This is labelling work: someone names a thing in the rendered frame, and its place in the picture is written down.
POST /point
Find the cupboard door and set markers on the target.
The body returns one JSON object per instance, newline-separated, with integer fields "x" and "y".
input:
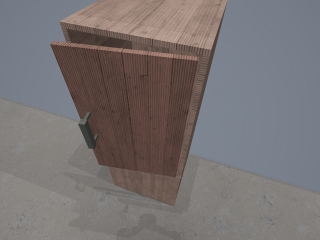
{"x": 138, "y": 100}

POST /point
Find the handle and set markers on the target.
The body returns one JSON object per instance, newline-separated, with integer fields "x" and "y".
{"x": 87, "y": 132}

